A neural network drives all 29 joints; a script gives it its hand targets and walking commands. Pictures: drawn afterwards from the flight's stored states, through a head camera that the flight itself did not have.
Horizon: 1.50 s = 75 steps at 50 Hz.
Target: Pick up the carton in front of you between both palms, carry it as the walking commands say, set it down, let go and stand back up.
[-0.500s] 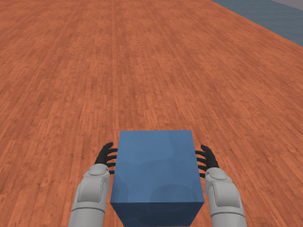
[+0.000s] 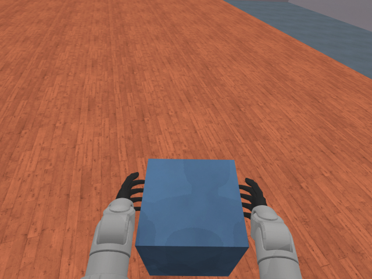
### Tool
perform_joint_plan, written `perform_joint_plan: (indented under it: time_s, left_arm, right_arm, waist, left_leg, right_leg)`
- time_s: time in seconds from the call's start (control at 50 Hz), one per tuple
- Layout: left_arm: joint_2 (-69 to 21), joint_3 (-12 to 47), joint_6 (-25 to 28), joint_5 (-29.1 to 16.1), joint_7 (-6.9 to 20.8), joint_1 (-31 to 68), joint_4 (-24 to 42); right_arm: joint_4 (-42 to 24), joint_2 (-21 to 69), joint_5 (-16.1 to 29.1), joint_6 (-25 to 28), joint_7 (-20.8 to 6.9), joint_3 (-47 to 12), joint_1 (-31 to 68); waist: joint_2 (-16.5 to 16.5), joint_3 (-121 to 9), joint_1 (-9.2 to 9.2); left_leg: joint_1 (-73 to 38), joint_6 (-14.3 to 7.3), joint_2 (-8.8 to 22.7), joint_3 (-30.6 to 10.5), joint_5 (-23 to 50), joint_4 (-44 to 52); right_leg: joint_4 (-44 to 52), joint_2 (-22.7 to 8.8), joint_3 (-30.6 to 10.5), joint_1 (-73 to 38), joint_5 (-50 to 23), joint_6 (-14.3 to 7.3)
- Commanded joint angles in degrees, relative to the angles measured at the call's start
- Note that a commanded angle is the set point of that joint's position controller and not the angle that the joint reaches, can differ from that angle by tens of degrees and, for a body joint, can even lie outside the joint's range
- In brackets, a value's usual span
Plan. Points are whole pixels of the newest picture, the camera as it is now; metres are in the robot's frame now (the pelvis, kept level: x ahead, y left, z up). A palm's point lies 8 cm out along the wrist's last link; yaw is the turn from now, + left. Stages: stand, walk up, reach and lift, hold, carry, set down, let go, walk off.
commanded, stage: hold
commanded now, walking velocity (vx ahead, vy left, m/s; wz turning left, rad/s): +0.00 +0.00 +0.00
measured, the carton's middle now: (190, 220) +0.30 +0.00 -0.05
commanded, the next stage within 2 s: set down in 0.34 s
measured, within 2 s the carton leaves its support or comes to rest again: neither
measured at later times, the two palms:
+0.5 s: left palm (119, 192) +0.31 +0.17 +0.04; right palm (252, 204) +0.29 -0.13 +0.05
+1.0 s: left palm (131, 220) +0.34 +0.16 -0.15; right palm (230, 218) +0.37 -0.13 -0.14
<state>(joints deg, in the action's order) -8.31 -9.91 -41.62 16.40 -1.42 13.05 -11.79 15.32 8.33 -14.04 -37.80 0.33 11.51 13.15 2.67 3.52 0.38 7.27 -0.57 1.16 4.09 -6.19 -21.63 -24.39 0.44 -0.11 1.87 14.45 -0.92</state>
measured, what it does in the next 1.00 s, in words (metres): lowers itself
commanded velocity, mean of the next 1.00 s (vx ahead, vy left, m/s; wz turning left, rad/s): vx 0.00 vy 0.00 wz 0.00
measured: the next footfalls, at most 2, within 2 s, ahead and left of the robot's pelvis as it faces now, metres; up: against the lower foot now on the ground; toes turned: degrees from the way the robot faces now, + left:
none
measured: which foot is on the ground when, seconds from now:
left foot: down 0.00-1.00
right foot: down 0.00-1.00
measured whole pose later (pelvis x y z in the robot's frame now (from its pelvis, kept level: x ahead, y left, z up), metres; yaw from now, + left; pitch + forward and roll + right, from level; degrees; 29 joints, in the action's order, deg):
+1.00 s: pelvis -0.02 -0.01 -0.07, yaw -2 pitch +24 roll +0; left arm -7.4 -24.5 -9.0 14.7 -1.2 31.6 -28.4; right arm 33.4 8.0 -13.9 -7.0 3.6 19.9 34.2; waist 3.2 3.5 3.3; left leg 60.2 1.1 0.8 -0.9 -13.3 -49.6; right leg -54.1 3.5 -1.2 55.8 22.0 -1.5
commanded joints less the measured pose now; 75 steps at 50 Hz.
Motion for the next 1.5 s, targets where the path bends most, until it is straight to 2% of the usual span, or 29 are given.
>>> perform_joint_plan:
  time_s: [0.0,0.18,0.36,0.44,0.5,0.58,0.64,0.68,0.76,0.84,0.92,0.98,1.0,1.04,1.12,1.16,1.22,1.3,1.48]
  left_arm:
    - [-53.51,30.01,3.21,-14.82,14.76,26.10,2.82]
    - [-55.54,29.11,2.91,-14.93,16.25,29.02,-0.60]
    - [-56.82,26.07,2.23,-14.25,16.23,30.79,-4.37]
    - [-56.59,22.09,2.71,-12.94,15.65,33.31,-7.90]
    - [-55.11,16.07,4.36,-10.36,15.01,37.15,-13.39]
    - [-50.30,6.20,8.09,-4.68,13.13,40.46,-20.42]
    - [-44.22,0.36,12.67,-0.02,11.35,38.91,-22.57]
    - [-39.93,-1.19,16.96,1.32,10.33,38.16,-22.18]
    - [-38.82,2.63,25.95,0.24,10.04,40.46,-20.89]
    - [-43.08,10.49,32.71,-3.08,11.09,43.73,-20.61]
    - [-44.16,17.58,35.82,-6.67,11.61,47.00,-18.22]
    - [-42.91,20.90,36.01,-8.94,11.91,49.71,-14.03]
    - [-42.42,21.19,35.67,-9.31,12.19,50.70,-13.07]
    - [-42.49,20.83,34.20,-9.31,12.96,52.30,-13.09]
    - [-44.40,13.72,29.53,-6.37,14.92,53.03,-20.60]
    - [-45.03,10.67,27.96,-5.22,15.58,55.06,-22.39]
    - [-46.26,8.47,26.63,-4.56,15.96,57.74,-23.59]
    - [-46.72,8.30,26.22,-5.03,15.45,61.26,-23.55]
    - [-48.24,14.52,26.37,-9.99,10.57,70.78,-17.51]
  right_arm:
    - [-1.45,53.35,12.45,2.32,-13.89,-27.97,26.50]
    - [1.11,55.08,11.94,2.53,-15.34,-26.51,30.44]
    - [3.52,54.51,10.70,1.69,-16.75,-23.32,33.48]
    - [7.11,52.46,8.12,2.29,-17.10,-19.31,35.48]
    - [12.25,50.89,4.76,4.08,-16.90,-14.18,38.93]
    - [18.80,46.93,-0.96,8.09,-15.38,-6.14,43.00]
    - [22.01,41.72,-4.82,12.26,-13.72,-1.27,41.72]
    - [22.92,38.12,-5.94,16.10,-12.67,0.38,40.19]
    - [23.35,38.20,-4.38,24.64,-11.20,-2.98,40.77]
    - [22.77,42.76,0.32,31.41,-9.87,-12.42,43.92]
    - [18.70,46.26,4.72,34.27,-7.80,-22.14,48.06]
    - [14.76,46.86,6.92,34.02,-6.10,-26.01,50.84]
    - [14.42,47.06,7.03,33.45,-5.70,-26.11,51.36]
    - [15.21,47.96,6.61,31.65,-5.40,-25.19,52.30]
    - [20.94,49.22,5.03,26.88,-7.34,-21.43,55.66]
    - [22.85,49.15,4.41,25.47,-8.82,-19.53,58.42]
    - [25.22,48.72,3.80,24.53,-10.26,-17.18,60.78]
    - [27.25,46.38,3.50,24.74,-11.16,-15.11,63.67]
    - [26.32,41.74,7.60,25.54,-11.47,-18.23,72.97]
  waist:
    - [-0.62,-11.29,-0.49]
    - [-1.71,-12.13,-0.24]
    - [-4.58,-11.86,-0.03]
    - [-4.74,-9.79,-0.24]
    - [-4.02,-8.11,-0.03]
    - [-3.17,-7.55,1.25]
    - [-2.71,-8.32,2.21]
    - [-2.13,-10.72,2.32]
    - [-1.35,-20.45,2.24]
    - [-1.73,-35.63,2.85]
    - [-0.42,-52.64,3.88]
    - [-0.15,-63.58,4.80]
    - [-0.10,-65.27,4.90]
    - [-0.41,-64.26,5.26]
    - [1.27,-52.12,6.55]
    - [2.01,-50.24,6.84]
    - [2.64,-51.15,6.64]
    - [2.14,-54.78,6.34]
    - [-0.81,-71.71,6.11]
  left_leg:
    - [-21.74,-0.24,-5.48,-7.87,0.61,-1.52]
    - [-20.13,0.05,-4.41,-9.93,-8.71,0.39]
    - [-16.29,0.42,-1.61,-12.67,-13.52,3.98]
    - [-14.06,0.55,-0.75,-13.55,-14.71,4.63]
    - [-13.20,0.27,-1.01,-13.38,-15.30,3.13]
    - [-10.14,0.13,-2.08,-12.46,-11.22,-1.76]
    - [-5.21,0.10,-3.21,-10.48,-2.94,-5.96]
    - [-2.01,0.15,-4.16,-9.37,2.58,-9.80]
    - [2.78,0.78,-5.66,-8.72,10.43,-17.13]
    - [6.92,0.33,-6.94,-8.19,18.06,-25.31]
    - [13.48,-0.15,-7.63,-7.43,22.82,-33.62]
    - [21.81,0.47,-8.40,-5.74,21.75,-38.05]
    - [26.21,0.77,-8.65,-5.03,19.66,-38.93]
    - [34.12,1.25,-8.83,-4.05,13.88,-40.03]
    - [45.33,0.79,-8.93,-3.09,1.76,-41.29]
    - [47.99,0.52,-8.83,-2.89,-0.59,-42.72]
    - [50.30,0.61,-8.78,-2.67,0.15,-45.40]
    - [52.57,1.39,-8.87,-2.46,2.58,-49.36]
    - [50.55,3.90,-8.90,-2.28,9.59,-59.16]
  right_leg:
    - [10.05,0.85,-7.63,20.80,2.33,-3.27]
    - [8.57,1.51,-6.81,20.12,6.91,-3.63]
    - [5.14,3.00,-6.19,15.98,4.08,-2.06]
    - [3.42,3.47,-6.05,15.57,3.69,-1.93]
    - [2.07,3.53,-6.05,18.23,5.34,-2.25]
    - [-1.11,3.82,-5.92,24.88,6.40,-2.61]
    - [-3.61,4.49,-5.65,29.92,4.20,-2.22]
    - [-6.10,5.17,-5.19,33.88,2.50,-1.77]
    - [-11.99,6.61,-4.62,40.48,-2.17,-0.68]
    - [-18.33,7.65,-4.95,44.76,-8.69,0.42]
    - [-24.90,7.80,-5.83,46.49,-16.51,1.54]
    - [-29.78,7.43,-6.35,43.53,-22.06,2.27]
    - [-31.24,7.28,-6.47,42.06,-22.95,2.60]
    - [-33.00,7.37,-6.41,42.19,-19.72,3.03]
    - [-33.15,8.08,-5.50,52.71,-5.35,3.21]
    - [-34.13,8.19,-5.02,57.42,-1.32,2.91]
    - [-37.01,8.55,-4.15,63.16,-0.83,2.42]
    - [-41.82,9.23,-3.04,70.27,-1.24,1.89]
    - [-53.59,11.09,-0.20,82.35,-1.79,1.33]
